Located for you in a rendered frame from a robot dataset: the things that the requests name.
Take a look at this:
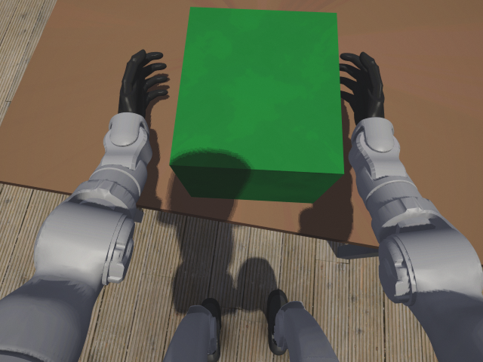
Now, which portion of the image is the right robot hand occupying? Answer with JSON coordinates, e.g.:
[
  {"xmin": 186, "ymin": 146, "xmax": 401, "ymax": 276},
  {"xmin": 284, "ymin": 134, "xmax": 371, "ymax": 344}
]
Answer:
[{"xmin": 339, "ymin": 52, "xmax": 385, "ymax": 125}]

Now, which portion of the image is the right robot shin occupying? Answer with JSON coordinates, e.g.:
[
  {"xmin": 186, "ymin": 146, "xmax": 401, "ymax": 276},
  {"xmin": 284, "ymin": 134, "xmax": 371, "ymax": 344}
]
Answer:
[{"xmin": 274, "ymin": 301, "xmax": 305, "ymax": 344}]

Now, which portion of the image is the right robot foot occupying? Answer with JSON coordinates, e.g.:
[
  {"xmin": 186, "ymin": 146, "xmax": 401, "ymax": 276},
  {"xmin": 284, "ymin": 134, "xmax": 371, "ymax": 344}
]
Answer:
[{"xmin": 267, "ymin": 290, "xmax": 288, "ymax": 355}]

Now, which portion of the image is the right robot upper arm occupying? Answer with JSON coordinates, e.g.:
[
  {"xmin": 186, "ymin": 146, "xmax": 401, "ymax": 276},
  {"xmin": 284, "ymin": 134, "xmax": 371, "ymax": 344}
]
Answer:
[{"xmin": 378, "ymin": 228, "xmax": 483, "ymax": 362}]

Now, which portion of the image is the table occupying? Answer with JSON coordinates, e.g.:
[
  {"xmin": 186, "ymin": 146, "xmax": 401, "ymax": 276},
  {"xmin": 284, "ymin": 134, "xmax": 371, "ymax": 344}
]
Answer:
[{"xmin": 0, "ymin": 0, "xmax": 483, "ymax": 268}]

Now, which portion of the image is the carton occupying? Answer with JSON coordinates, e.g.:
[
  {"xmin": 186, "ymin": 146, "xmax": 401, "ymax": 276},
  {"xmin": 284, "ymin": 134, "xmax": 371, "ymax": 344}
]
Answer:
[{"xmin": 169, "ymin": 7, "xmax": 344, "ymax": 204}]

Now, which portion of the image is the robot left forearm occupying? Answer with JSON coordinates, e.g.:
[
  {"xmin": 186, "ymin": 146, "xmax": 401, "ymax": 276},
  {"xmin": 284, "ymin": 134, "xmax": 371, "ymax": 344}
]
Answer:
[{"xmin": 34, "ymin": 112, "xmax": 152, "ymax": 270}]

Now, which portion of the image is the left robot upper arm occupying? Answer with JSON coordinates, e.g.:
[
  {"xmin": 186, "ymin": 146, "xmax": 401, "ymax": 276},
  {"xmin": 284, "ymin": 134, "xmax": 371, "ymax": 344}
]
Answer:
[{"xmin": 0, "ymin": 201, "xmax": 135, "ymax": 362}]

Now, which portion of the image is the left robot hand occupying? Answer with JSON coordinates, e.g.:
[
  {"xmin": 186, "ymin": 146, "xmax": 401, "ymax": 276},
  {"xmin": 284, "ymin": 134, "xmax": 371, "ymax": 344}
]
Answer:
[{"xmin": 118, "ymin": 49, "xmax": 168, "ymax": 118}]

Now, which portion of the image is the robot right forearm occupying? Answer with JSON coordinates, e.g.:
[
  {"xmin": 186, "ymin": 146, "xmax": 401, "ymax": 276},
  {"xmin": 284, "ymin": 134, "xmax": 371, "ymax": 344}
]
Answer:
[{"xmin": 349, "ymin": 117, "xmax": 483, "ymax": 291}]

